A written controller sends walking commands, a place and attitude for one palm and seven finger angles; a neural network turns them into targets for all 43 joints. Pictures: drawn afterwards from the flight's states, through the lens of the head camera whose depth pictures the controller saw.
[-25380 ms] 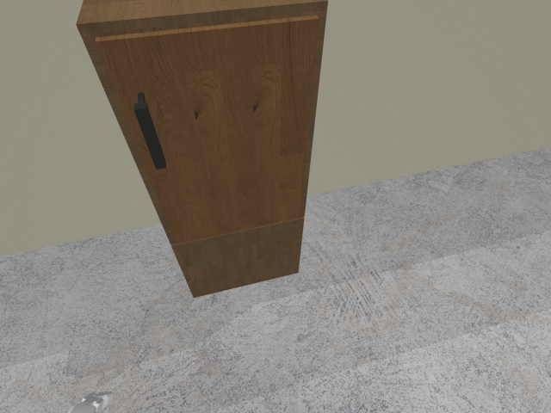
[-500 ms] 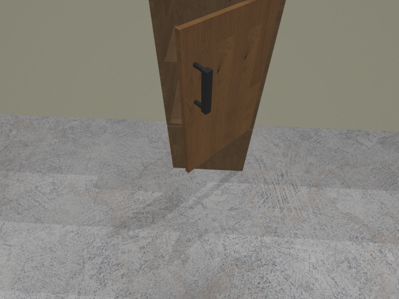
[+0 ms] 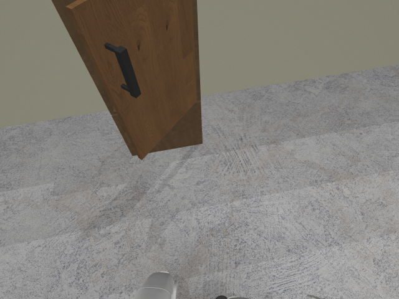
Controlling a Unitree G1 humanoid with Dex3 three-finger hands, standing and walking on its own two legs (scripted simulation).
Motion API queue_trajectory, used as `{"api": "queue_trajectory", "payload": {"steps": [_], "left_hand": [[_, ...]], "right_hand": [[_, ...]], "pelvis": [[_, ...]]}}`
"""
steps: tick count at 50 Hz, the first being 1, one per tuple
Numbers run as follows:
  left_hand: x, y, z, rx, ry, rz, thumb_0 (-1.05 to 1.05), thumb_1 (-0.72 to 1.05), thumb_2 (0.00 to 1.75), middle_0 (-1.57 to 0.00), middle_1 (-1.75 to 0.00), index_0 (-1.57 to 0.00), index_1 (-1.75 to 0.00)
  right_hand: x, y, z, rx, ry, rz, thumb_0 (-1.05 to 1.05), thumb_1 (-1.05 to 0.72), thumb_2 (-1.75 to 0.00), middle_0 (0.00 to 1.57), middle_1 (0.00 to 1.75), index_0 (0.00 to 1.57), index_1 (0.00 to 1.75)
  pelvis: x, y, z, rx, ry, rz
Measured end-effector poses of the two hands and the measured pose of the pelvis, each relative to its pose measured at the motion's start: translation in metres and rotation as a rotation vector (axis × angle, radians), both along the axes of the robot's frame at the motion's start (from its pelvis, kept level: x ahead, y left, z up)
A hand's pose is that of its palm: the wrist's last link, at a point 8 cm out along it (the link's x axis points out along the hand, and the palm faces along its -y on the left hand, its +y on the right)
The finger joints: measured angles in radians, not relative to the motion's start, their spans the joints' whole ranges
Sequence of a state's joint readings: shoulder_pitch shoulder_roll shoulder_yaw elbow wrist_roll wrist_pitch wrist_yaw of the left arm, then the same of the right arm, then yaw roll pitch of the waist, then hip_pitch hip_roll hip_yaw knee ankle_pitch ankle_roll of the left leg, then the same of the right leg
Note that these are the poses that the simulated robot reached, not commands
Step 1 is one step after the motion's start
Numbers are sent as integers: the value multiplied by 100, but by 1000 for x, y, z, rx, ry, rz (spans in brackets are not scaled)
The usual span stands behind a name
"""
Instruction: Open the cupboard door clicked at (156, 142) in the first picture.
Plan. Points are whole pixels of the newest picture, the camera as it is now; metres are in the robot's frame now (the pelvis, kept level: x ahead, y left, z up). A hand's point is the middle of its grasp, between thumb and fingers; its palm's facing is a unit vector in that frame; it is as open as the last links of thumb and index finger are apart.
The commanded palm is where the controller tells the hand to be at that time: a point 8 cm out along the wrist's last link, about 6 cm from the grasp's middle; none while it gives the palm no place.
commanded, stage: walk to a spot facing it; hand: left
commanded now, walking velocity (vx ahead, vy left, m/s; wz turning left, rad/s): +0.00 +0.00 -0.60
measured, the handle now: (123, 71) +0.61 +0.25 +0.05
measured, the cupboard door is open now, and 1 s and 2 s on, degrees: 45 45 45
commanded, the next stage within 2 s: none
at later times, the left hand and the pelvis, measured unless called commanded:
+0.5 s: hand (116, 277) +0.16 +0.22 -0.17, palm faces -0.24 -0.94 -0.25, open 7.4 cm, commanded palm none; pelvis +0.00 +0.02 -0.01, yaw -17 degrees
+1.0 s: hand (173, 239) +0.25 +0.10 -0.16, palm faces -0.59 -0.79 -0.17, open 7.4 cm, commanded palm none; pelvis +0.04 +0.00 +0.00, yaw -36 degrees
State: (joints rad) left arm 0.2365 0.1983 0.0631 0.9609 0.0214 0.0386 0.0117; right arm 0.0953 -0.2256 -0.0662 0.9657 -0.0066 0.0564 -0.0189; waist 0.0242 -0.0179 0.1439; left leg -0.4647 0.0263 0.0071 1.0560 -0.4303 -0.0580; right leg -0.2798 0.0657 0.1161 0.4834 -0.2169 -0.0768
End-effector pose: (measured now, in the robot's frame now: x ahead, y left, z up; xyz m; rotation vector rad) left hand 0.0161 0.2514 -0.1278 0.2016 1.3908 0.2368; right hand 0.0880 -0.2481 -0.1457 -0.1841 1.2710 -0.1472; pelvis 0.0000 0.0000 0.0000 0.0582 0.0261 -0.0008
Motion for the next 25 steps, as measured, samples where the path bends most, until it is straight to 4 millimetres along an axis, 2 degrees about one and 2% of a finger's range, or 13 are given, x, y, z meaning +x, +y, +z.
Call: {"api": "queue_trajectory", "payload": {"steps": [4,9,14,16,19,25], "left_hand": [[9,1,1,-7,3,-40,1,91,90,-21,-30,-20,-30],[27,12,-4,-13,-20,-87,1,91,90,-21,-30,-20,-30],[55,30,-19,-29,-49,-145,1,91,90,-20,-30,-20,-30],[71,36,-23,-35,-68,-173,1,91,90,-20,-30,-20,-30],[98,37,-18,-41,-115,-219,1,91,90,-20,-30,-20,-30],[147,14,-7,-44,-169,-347,1,91,90,-20,-30,-20,-30]], "right_hand": [[12,-3,9,-13,-66,-36,1,-91,-90,20,30,20,30],[24,3,19,-32,-133,-67,1,-91,-90,20,30,20,30],[20,12,22,-69,-204,-105,0,-91,-90,20,30,20,30],[8,15,20,-88,-189,-112,0,-91,-90,20,30,20,30],[-19,19,23,-91,-125,-120,0,-91,-90,20,30,20,30],[-74,9,13,-75,-34,-226,0,-91,-90,20,30,20,30]], "pelvis": [[1,2,3,-1,12,-49],[1,11,2,-13,20,-107],[3,30,-10,-61,37,-156],[1,33,-12,-59,22,-170],[1,31,-8,-64,14,-203],[4,22,-7,-92,9,-290]]}}
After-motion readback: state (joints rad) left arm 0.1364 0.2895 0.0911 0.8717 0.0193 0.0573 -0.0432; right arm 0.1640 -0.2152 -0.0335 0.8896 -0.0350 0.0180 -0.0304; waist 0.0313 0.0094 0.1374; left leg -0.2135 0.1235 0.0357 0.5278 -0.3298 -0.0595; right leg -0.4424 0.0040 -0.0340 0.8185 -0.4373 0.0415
